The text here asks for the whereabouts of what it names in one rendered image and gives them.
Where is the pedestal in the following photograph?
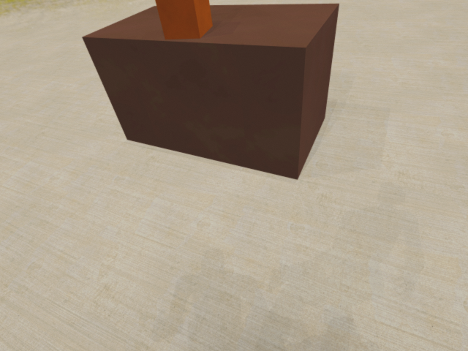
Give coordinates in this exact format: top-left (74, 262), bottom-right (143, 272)
top-left (82, 4), bottom-right (339, 180)

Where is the carton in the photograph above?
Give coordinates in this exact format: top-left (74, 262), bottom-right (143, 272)
top-left (155, 0), bottom-right (213, 39)

